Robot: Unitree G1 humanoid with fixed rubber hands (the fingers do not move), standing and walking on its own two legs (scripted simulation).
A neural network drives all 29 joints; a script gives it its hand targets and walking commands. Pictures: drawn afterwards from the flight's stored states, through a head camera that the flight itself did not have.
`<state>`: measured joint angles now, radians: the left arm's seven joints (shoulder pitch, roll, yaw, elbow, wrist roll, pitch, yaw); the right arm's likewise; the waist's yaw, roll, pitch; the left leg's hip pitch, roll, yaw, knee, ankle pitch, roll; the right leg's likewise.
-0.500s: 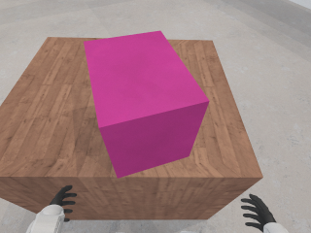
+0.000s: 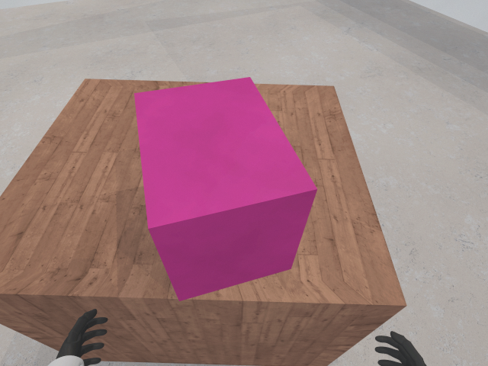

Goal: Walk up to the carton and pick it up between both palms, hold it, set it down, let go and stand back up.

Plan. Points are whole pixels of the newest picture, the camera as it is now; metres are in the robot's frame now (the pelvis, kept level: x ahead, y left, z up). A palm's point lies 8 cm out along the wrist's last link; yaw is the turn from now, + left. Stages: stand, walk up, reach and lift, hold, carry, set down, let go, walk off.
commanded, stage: reach and lift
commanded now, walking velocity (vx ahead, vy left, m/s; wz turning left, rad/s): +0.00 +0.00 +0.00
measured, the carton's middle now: (216, 184) +0.44 +0.07 +0.03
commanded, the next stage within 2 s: none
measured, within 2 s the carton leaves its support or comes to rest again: neither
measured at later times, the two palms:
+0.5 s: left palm (96, 357) +0.16 +0.23 -0.05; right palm (417, 363) +0.16 -0.26 -0.05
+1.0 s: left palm (104, 361) +0.15 +0.21 -0.02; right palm (410, 348) +0.18 -0.24 -0.02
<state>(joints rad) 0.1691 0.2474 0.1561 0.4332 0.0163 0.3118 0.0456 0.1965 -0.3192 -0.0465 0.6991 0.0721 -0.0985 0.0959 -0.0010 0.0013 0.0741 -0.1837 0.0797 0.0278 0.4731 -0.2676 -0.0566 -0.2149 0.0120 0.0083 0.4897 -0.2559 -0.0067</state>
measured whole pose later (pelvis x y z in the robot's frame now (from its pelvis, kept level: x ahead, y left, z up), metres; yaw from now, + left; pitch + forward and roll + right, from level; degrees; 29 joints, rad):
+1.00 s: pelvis +0.02 +0.00 +0.01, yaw -1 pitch -3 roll +0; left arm 0.45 0.03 0.02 0.16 0.01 -0.09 0.18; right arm 0.32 -0.38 0.09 0.53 0.34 -0.35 0.18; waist 0.06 -0.01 0.00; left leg -0.07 0.08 0.04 0.37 -0.24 -0.06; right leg -0.11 0.02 0.02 0.39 -0.23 -0.01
